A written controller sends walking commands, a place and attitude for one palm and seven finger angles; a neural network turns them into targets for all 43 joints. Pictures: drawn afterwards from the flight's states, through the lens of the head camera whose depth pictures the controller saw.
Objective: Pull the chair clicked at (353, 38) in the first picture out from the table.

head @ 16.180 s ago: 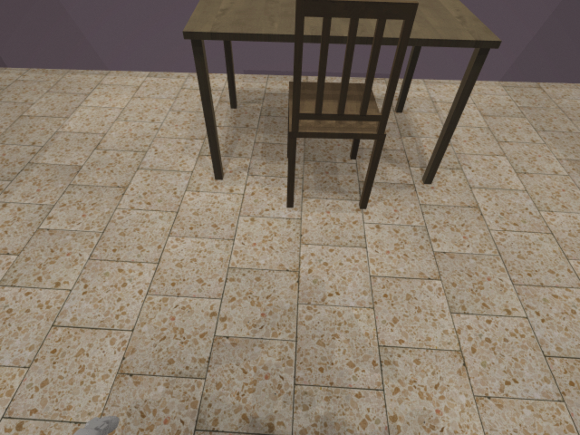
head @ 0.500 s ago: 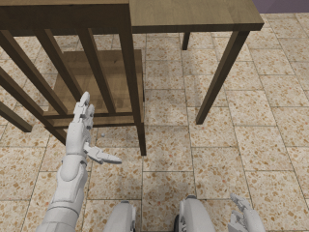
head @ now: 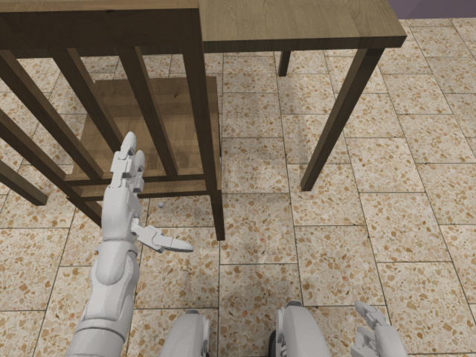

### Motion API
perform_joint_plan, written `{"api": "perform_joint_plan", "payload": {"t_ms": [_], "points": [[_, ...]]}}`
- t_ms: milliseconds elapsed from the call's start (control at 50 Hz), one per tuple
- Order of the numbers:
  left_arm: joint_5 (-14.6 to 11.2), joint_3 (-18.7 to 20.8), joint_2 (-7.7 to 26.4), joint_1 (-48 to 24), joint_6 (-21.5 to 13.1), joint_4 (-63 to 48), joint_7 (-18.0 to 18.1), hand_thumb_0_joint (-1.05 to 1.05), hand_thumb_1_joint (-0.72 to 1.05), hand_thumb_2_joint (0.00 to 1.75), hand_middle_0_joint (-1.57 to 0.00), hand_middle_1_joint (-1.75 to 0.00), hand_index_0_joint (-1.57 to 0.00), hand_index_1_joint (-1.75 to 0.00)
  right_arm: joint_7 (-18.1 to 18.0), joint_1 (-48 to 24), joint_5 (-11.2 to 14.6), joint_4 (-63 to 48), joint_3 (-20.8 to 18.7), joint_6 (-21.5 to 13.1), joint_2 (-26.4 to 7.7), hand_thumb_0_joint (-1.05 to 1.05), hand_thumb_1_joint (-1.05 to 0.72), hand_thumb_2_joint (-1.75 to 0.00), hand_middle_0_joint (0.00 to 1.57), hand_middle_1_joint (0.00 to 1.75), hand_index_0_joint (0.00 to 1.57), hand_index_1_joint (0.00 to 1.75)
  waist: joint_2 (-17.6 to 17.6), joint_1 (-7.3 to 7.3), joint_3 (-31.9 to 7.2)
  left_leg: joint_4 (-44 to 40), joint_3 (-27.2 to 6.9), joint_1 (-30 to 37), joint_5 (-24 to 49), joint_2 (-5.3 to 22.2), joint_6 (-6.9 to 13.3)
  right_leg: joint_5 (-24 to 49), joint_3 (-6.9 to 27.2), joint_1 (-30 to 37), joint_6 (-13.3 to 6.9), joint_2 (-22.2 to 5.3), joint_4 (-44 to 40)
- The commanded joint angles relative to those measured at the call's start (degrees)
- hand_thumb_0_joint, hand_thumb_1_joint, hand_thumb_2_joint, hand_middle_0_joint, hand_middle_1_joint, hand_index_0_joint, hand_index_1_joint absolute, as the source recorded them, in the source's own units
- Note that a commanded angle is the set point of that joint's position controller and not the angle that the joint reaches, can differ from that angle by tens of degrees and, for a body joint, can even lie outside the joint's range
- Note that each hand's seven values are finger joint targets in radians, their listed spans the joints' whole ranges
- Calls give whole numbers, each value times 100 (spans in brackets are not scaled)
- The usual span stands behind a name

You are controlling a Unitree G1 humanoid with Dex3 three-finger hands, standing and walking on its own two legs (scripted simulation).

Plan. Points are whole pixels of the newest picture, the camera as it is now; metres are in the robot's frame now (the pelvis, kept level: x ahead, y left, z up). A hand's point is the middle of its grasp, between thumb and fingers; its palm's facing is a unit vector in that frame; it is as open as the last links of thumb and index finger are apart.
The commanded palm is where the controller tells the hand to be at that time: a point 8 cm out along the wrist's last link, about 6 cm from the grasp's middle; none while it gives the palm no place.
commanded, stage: push the fingers through the gap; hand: left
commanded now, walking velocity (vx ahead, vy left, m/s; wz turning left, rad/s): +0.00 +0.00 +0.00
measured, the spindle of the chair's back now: (107, 127) +0.50 +0.25 +0.04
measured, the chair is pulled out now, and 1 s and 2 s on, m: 0.00 0.00 0.00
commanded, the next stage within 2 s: hook a spindle and tug to test in 1.56 s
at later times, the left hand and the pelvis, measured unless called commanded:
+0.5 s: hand (168, 180) +0.40 +0.13 +0.02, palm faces +0.07 -1.00 -0.04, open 17.0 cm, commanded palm +0.38 +0.18 +0.02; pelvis +0.00 -0.01 +0.00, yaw +0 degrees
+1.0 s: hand (163, 153) +0.45 +0.15 +0.03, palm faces +0.10 -0.99 -0.04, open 16.9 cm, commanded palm +0.42 +0.20 +0.02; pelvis +0.00 +0.00 +0.00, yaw -1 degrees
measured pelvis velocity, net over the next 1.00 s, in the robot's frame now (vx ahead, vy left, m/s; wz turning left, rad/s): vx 0.00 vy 0.00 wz -0.01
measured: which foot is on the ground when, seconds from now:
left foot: down 0.00-1.00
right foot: down 0.00-1.00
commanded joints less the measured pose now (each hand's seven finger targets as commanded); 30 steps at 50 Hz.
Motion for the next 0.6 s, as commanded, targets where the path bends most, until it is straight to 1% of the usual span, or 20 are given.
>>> {"api": "perform_joint_plan", "payload": {"t_ms": [0,60,80,100,120,160,180,220,260,280,320,340,400,420,440,460,480,500,560,580], "points": [[166,115,472,-1455,-165,-245,71,0,-50,30,-6,-8,-6,-8,-20,129,8,-557,-263,-186,-826,0,-90,-90,20,30,20,30,-317,-307,-1468,-1032,-59,522,1309,-199,98,759,-28,1555,-174,297,-884],[162,290,593,-1945,-43,36,38,0,-50,30,-6,-8,-6,-8,-62,89,41,-606,-239,-142,-843,0,-90,-90,20,30,20,30,-307,-262,-1516,-1078,-3,409,964,-261,105,447,43,1620,-179,271,-969],[128,364,654,-2157,-57,-41,36,0,-50,30,-6,-8,-6,-8,-81,78,41,-621,-236,-147,-841,0,-90,-90,20,30,20,30,-181,-229,-1668,-1085,12,458,975,-272,106,458,64,1670,-184,264,-962],[75,470,775,-2397,-117,-277,33,0,-50,30,-6,-8,-6,-8,-107,78,25,-650,-239,-171,-830,0,-90,-90,20,30,20,30,-22,-191,-1930,-1065,7,575,1133,-271,114,603,74,1739,-193,266,-901],[34,589,864,-2426,-193,-476,25,0,-50,30,-6,-8,-6,-8,-114,73,11,-658,-249,-188,-806,0,-90,-90,20,30,20,30,128,-94,-2282,-1051,26,733,1385,-274,103,851,106,1926,-203,250,-857],[-32,626,908,-2482,-348,-807,19,0,-50,30,-6,-8,-6,-8,-113,95,-24,-667,-247,-229,-766,0,-90,-90,20,30,20,30,259,-47,-2730,-994,33,994,1886,-248,87,1355,108,2129,-207,254,-739],[-37,568,862,-2509,-415,-883,17,0,-50,30,-6,-8,-6,-8,-105,113,-32,-632,-254,-246,-746,0,-90,-90,20,30,20,30,254,-77,-2861,-968,21,1106,2089,-228,75,1556,101,2170,-204,262,-694],[-28,571,835,-2284,-432,-645,4,0,-50,30,-6,-8,-6,-8,-83,184,-44,-569,-261,-244,-750,0,-90,-90,20,30,20,30,188,-117,-2848,-930,2,1103,2286,-199,67,1739,72,2140,-191,281,-650],[25,484,759,-2274,-335,-172,-35,0,-50,30,-6,-8,-6,-8,-51,214,-29,-497,-257,-213,-783,0,-90,-90,20,30,20,30,48,-210,-2415,-952,11,819,1941,-194,62,1484,62,1991,-175,286,-720],[53,359,629,-2363,-255,87,-65,0,-50,30,-6,-8,-6,-8,-46,244,-19,-462,-255,-195,-800,0,-90,-90,20,30,20,30,-70,-307,-2181,-968,8,717,1776,-195,70,1349,40,1882,-162,292,-768],[95,368,621,-2493,-112,495,-97,0,-50,30,-6,-8,-6,-8,-38,280,8,-458,-251,-153,-852,0,-90,-90,20,30,20,30,-175,-343,-1932,-1014,7,526,1453,-209,80,1019,42,1757,-165,299,-846],[75,478,701,-2559,-56,611,-95,0,-50,30,-6,-8,-6,-8,-45,290,22,-461,-262,-132,-869,0,-90,-90,20,30,20,30,-190,-311,-1908,-1027,35,453,1346,-227,87,922,71,1808,-165,289,-904],[47,694,944,-3145,-111,499,-60,0,-50,30,-6,-8,-6,-8,-94,300,27,-475,-259,-129,-880,0,-90,-90,20,30,20,30,-134,-325,-2118,-1019,32,477,1325,-233,99,878,116,1846,-164,281,-900],[27,755,957,-3289,-180,395,-35,0,-50,30,-6,-8,-6,-8,-96,330,3,-474,-256,-131,-856,0,-90,-90,20,30,20,30,-37,-284,-2345,-1006,55,559,1445,-253,107,1009,143,1972,-163,286,-887],[12,846,1070,-3465,-266,298,-3,0,-50,30,-6,-8,-6,-8,-104,339,-3,-443,-264,-146,-838,0,-90,-90,20,30,20,30,-41,-304,-2464,-957,73,578,1534,-245,113,1144,174,2060,-150,278,-873],[20,941,1169,-3530,-364,224,26,0,-50,30,-6,-8,-6,-8,-109,369,-21,-422,-265,-163,-828,0,-90,-90,20,30,20,30,-16,-265,-2642,-941,75,616,1691,-246,109,1338,193,2176,-153,282,-815],[49,920,1170,-3607,-469,103,48,0,-50,30,-6,-8,-6,-8,-105,393,-42,-413,-271,-180,-807,0,-90,-90,20,30,20,30,115,-257,-2835,-918,81,728,1847,-240,102,1495,189,2201,-157,277,-756],[83,890,1191,-3689,-522,137,68,0,-50,30,-6,-8,-6,-8,-97,419,-63,-392,-277,-189,-812,0,-90,-90,20,30,20,30,164,-295,-2879,-886,63,742,1916,-236,104,1543,182,2169,-154,290,-717],[159,857,1130,-3777,-538,619,49,0,-50,30,-6,-8,-6,-8,-64,499,-76,-237,-274,-170,-823,0,-90,-90,20,30,20,30,123,-401,-2633,-870,72,637,1825,-217,99,1486,159,2010,-143,297,-735],[178,896,1164,-3742,-494,816,28,0,-50,30,-6,-8,-6,-8,-56,519,-75,-222,-275,-155,-838,0,-90,-90,20,30,20,30,137,-389,-2600,-890,84,557,1724,-222,91,1400,168,2026,-147,294,-756]]}}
